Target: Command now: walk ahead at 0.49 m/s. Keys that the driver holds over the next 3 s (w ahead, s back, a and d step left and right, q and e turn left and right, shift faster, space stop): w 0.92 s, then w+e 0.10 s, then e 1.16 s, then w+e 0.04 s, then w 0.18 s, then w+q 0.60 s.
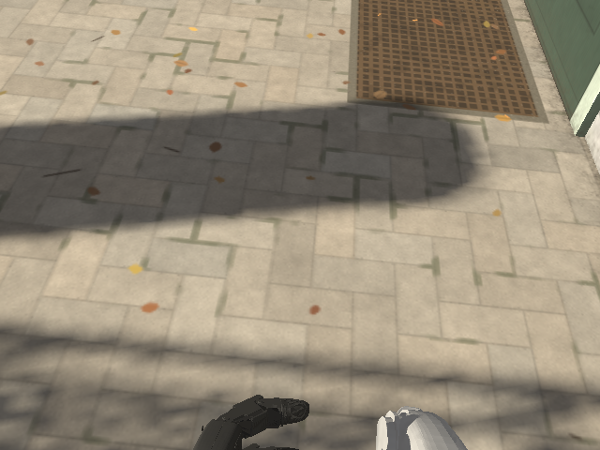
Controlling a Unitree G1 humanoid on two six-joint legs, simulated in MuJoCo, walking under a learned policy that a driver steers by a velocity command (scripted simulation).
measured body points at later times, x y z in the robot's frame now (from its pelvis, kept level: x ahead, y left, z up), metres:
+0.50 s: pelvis +0.26 -0.05 +0.16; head +0.25 -0.07 +0.61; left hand +0.20 +0.14 +0.01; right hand +0.47 -0.24 +0.06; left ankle +0.43 +0.11 -0.47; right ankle +0.19 -0.11 -0.58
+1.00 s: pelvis +0.56 +0.01 +0.16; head +0.57 +0.01 +0.61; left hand +0.72 +0.25 +0.06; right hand +0.58 -0.25 +0.03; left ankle +0.54 +0.09 -0.58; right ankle +0.62 -0.17 -0.49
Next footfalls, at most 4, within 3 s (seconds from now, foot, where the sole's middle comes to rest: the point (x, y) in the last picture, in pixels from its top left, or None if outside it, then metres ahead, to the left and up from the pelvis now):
0.08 right None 0.23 -0.12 -0.62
0.74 left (225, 395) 0.58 0.09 -0.62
1.24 right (325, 278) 0.85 -0.15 -0.62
1.74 left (234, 273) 0.88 0.07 -0.62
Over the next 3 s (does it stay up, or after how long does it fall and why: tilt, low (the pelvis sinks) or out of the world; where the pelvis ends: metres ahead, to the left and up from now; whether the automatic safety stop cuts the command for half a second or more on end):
stays up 1.01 -0.15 0.16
